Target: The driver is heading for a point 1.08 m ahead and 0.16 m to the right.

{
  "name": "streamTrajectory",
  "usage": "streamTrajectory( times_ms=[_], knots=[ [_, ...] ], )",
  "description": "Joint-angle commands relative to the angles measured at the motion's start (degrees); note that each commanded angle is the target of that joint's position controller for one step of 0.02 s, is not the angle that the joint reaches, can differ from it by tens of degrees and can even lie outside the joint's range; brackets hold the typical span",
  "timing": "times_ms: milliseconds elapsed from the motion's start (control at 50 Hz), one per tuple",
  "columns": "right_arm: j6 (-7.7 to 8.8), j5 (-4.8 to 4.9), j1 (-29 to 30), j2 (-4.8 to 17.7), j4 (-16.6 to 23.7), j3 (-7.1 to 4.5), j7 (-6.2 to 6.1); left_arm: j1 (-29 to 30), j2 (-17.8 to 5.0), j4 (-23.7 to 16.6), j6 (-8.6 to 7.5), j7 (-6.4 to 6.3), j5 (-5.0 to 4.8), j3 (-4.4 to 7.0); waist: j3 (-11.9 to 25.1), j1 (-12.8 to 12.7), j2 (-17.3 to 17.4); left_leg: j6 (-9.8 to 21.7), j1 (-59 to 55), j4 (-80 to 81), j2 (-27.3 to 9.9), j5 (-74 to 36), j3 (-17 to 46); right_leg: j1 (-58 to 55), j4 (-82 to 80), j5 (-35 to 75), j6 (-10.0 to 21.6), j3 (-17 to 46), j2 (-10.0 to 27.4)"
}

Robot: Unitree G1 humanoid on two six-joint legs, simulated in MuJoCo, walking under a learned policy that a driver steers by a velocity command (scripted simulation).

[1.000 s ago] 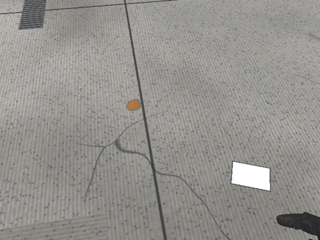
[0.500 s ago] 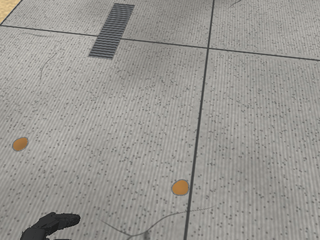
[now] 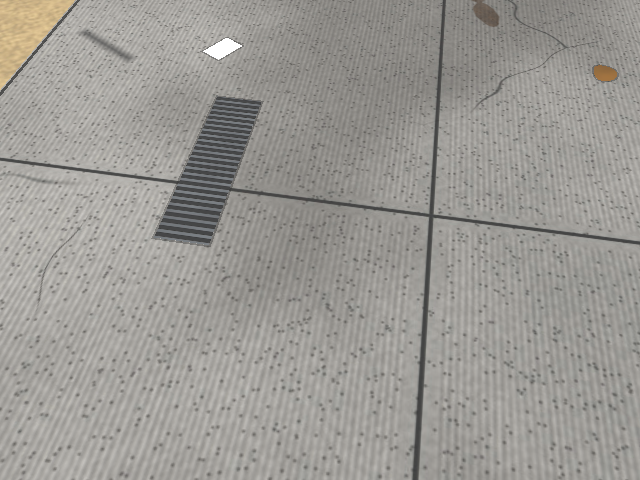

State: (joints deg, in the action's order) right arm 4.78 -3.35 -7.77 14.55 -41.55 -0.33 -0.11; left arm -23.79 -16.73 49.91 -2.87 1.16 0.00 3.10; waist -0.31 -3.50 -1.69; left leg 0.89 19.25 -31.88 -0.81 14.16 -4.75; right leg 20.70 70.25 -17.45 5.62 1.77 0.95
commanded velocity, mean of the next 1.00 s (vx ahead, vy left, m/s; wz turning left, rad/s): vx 0.98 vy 0.00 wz -0.17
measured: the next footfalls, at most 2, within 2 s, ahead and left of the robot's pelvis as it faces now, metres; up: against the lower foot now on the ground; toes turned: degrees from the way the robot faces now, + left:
right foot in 0.32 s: +0.47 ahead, -0.11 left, +0.00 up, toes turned -21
left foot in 0.78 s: +0.94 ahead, -0.15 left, +0.00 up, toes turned -15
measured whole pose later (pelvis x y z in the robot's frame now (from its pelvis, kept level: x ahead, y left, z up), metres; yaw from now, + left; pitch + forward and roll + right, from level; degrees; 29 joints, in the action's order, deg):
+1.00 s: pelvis +0.93 -0.17 +0.01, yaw -7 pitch +0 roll +1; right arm 3.0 -0.2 -27.9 17.3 -51.1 -3.3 0.9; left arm -3.3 -14.4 35.5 -4.5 0.9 3.6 -2.2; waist -2.5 2.9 -1.1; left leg 9.1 6.4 -19.9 11.7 12.6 4.8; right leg 38.2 58.3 -12.9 -1.5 4.7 5.9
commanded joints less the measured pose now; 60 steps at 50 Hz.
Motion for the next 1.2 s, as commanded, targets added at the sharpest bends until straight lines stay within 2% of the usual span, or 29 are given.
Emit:
streamTrajectory(
  times_ms=[20,120,200,240,280,300,320,340,360,400,440,540,620,680,740,760,780,800,820,860,900,980,1020,1040,1080,1120,1160,1180,1200],
  knots=[
    [1.54,1.34,-9.28,5.48,-1.23,-2.46,-0.28,3.69,-1.53,-5.95,1.37,1.21,1.37,0.44,-0.61,4.17,7.34,6.37,-15.94,20.52,-16.57,1.05,17.32,21.04,2.33,2.23,-0.77,2.15,6.09],
    [3.30,2.29,-8.91,3.90,-4.37,-2.24,0.16,16.10,0.06,-12.74,2.72,3.31,1.62,-0.70,-5.64,1.71,6.84,3.83,-12.46,24.88,-12.21,-17.80,-1.72,24.51,-6.57,13.88,-0.97,-1.60,6.92],
    [3.47,2.27,-10.85,8.43,-5.56,-3.02,-0.50,23.25,-1.15,-15.16,2.41,4.83,1.38,-1.56,-7.44,1.82,2.92,1.60,-12.68,25.87,-10.04,-39.52,-11.25,11.66,-25.33,22.61,2.48,-10.87,1.49],
    [2.34,2.21,-13.39,12.21,-5.43,-3.84,-1.18,19.70,-3.45,-13.78,2.24,4.38,1.19,-1.01,-3.22,-0.46,5.27,0.43,-19.84,16.18,-11.13,-65.72,-11.79,5.54,-27.03,18.68,4.22,-14.12,-3.47],
    [0.11,1.55,-10.63,15.89,-3.98,-4.89,-1.89,4.17,-7.50,-9.74,2.13,3.28,1.21,0.78,5.28,-9.21,7.82,1.00,-19.16,-5.76,-13.80,-76.75,-10.30,-11.03,-26.85,11.38,6.89,-12.30,-6.58],
    [-0.76,1.11,-9.00,15.93,-2.97,-4.97,-1.66,-7.66,-10.21,-5.79,2.02,2.07,1.29,2.49,10.45,-13.65,5.97,1.53,-11.92,-23.67,-13.37,-67.70,-9.01,-25.80,-30.04,7.89,8.66,-8.66,-7.55],
    [-0.71,1.20,-8.01,12.33,-3.03,-4.57,-0.67,-6.45,-13.52,-5.26,2.96,0.49,-0.44,4.59,8.40,-11.74,-4.61,-0.23,2.52,-47.78,-2.38,-15.02,-8.58,-34.35,-34.72,3.55,10.33,0.08,-3.90],
    [0.47,1.44,-14.66,7.03,3.84,-2.65,-0.01,1.09,-21.80,-8.33,3.95,0.36,2.13,5.53,13.44,-0.44,-15.65,-3.55,26.33,-67.64,3.89,15.25,-1.51,-46.85,-41.75,5.43,21.61,33.60,11.50],
    [1.99,1.22,-8.46,10.07,5.82,-2.45,-0.21,-0.99,-20.27,-10.36,4.17,-0.11,1.50,5.84,18.49,-5.27,-3.70,-2.71,31.47,-67.15,1.92,10.57,9.39,-47.47,-51.60,-5.52,23.77,44.60,14.13],
    [2.61,1.12,-6.03,9.35,5.52,-1.66,-0.36,1.94,-13.11,-7.61,2.64,-1.23,1.20,4.03,2.26,0.96,6.58,-1.83,28.06,-51.93,-4.62,5.21,9.42,-26.52,-56.64,-2.56,17.23,36.20,12.23],
    [0.13,-0.52,-9.67,7.75,3.30,-0.94,-0.06,6.53,-9.17,-7.92,0.50,-1.87,1.33,2.27,-1.24,6.11,7.61,-2.48,18.00,-44.40,-7.48,5.63,8.80,-10.90,-57.15,5.03,14.36,24.92,7.66],
    [-1.90,1.60,2.23,4.06,6.62,0.37,1.79,3.08,-7.54,-5.44,-3.36,0.14,0.51,1.59,-7.11,2.91,3.26,-0.79,16.45,-19.48,-10.01,-11.35,3.93,-3.86,-64.62,16.81,9.21,7.69,1.63],
    [-1.47,3.53,6.69,3.48,6.11,0.21,3.11,-0.72,-8.05,-3.37,-4.80,0.22,0.12,1.26,-5.88,-0.25,2.97,3.91,13.09,-5.53,-4.22,-27.23,-0.11,-15.61,-70.52,31.53,3.23,-0.94,2.75],
    [-0.85,2.87,6.70,5.66,5.65,-0.72,3.16,-0.91,-9.44,-2.43,-4.78,-1.17,1.04,1.23,-4.49,1.22,-0.37,6.22,10.83,-0.83,0.49,-24.69,-2.08,-26.14,-65.36,56.89,0.11,-5.89,5.93],
    [-1.75,2.62,-10.62,10.29,0.26,-2.86,2.71,2.62,-12.75,-3.47,-2.27,-3.38,3.77,2.03,6.38,10.74,-5.87,8.57,-3.91,-3.82,7.80,-10.82,-4.37,-31.66,-40.17,85.06,-2.26,-8.50,8.98],
    [-2.07,2.59,-23.68,12.03,-3.81,-4.08,2.16,6.36,-13.37,-4.67,-1.26,-3.72,4.11,2.25,10.55,17.45,-4.70,10.35,-15.58,-1.84,7.55,-6.80,-2.56,-25.80,-21.83,81.83,-2.52,-9.64,8.25],
    [-2.82,2.34,-31.12,15.24,-5.47,-5.72,1.24,8.43,-10.59,-5.64,-1.60,-3.32,3.93,1.42,12.04,20.18,0.72,13.31,-27.12,-3.66,2.10,3.12,6.30,-11.75,2.02,52.86,-2.06,-10.12,2.85],
    [-3.56,1.60,-23.96,20.44,-4.64,-7.03,1.12,2.85,-2.45,-10.04,-2.97,-1.37,1.27,-0.47,14.18,8.56,25.03,26.05,-43.52,6.45,-12.98,10.60,44.42,20.61,24.77,-9.11,-7.19,-4.38,-9.05],
    [-3.51,2.43,-19.46,17.19,-2.13,-7.08,1.57,6.80,-5.66,-11.34,-4.19,-1.65,2.23,-1.39,15.93,11.03,10.47,26.25,-43.04,15.54,-14.21,13.73,54.87,26.77,24.68,-5.57,-4.89,4.45,-5.91],
    [-3.10,2.61,-17.77,11.29,-3.83,-5.78,1.14,12.19,-6.47,-12.65,-5.31,-1.25,2.39,-2.04,3.60,6.91,-3.39,20.47,-24.53,18.73,-11.28,8.81,42.71,22.79,11.08,1.25,-3.92,4.90,0.67],
    [-2.12,2.77,-16.09,9.46,-4.58,-4.69,0.40,12.95,-5.18,-13.86,-3.11,-0.89,4.39,-2.82,-1.78,2.63,-3.21,18.06,-11.31,19.96,-5.56,2.15,33.93,17.77,4.37,-0.47,-5.69,3.93,3.01],
    [0.15,3.28,-15.43,11.03,-4.65,-4.68,0.87,17.55,-2.75,-16.67,-1.22,-0.14,3.39,-4.29,-6.45,1.35,-0.35,14.71,1.45,20.15,-0.09,-43.37,19.34,10.19,-15.69,6.67,-8.20,-3.83,2.74],
    [0.28,4.22,-18.63,9.37,-6.09,-4.54,1.13,21.36,-0.59,-17.28,-1.55,0.22,2.79,-4.98,-3.68,4.81,1.78,8.55,-0.38,17.47,4.11,-52.49,13.67,4.46,-28.69,19.40,-6.97,-6.93,-0.25],
    [0.32,6.37,-21.03,6.16,-5.71,-3.79,-0.46,28.21,-1.40,-19.26,-3.99,-0.33,0.23,-3.88,-1.87,9.08,0.98,6.79,-1.53,16.13,2.96,-44.08,16.02,3.49,-34.06,24.91,-7.19,-4.21,-2.77],
    [-0.81,5.72,-24.33,8.86,-7.97,-4.10,-2.10,30.78,-1.17,-20.50,-5.37,-0.18,0.06,-3.29,0.12,10.21,4.72,4.93,-7.85,15.07,1.64,-37.51,17.89,1.78,-42.97,33.70,-6.23,-3.88,-5.61],
    [-1.79,4.39,-24.53,8.63,-8.67,-4.17,-3.16,29.22,-3.24,-20.31,-5.76,-0.21,0.47,-1.84,2.07,8.66,7.73,2.68,-13.43,9.52,1.07,-38.10,19.45,-1.58,-45.63,36.57,-4.81,-2.45,-7.17],
    [-2.43,3.84,-19.04,9.23,-7.12,-4.58,-3.49,18.30,-5.07,-17.77,-6.03,-0.32,0.89,-0.51,6.60,0.75,9.64,-0.06,-14.11,-3.51,1.61,-43.82,18.80,-12.41,-47.52,39.33,-3.74,-2.25,-6.34],
    [-2.53,3.24,-12.76,8.65,-4.20,-4.24,-3.17,4.74,-6.41,-13.93,-6.05,-0.55,1.36,0.18,12.68,-6.31,8.75,-1.91,-8.69,-19.21,3.23,-36.47,17.67,-25.92,-47.44,48.11,-1.56,2.04,0.36],
    [-2.73,1.75,-21.01,1.47,-4.07,-2.37,-2.49,0.22,-7.97,-11.96,-5.56,-0.33,3.19,-0.45,22.76,-2.15,-9.04,-5.35,5.69,-45.35,11.66,23.05,15.42,-44.41,-35.86,81.17,8.53,18.89,18.69]
  ],
)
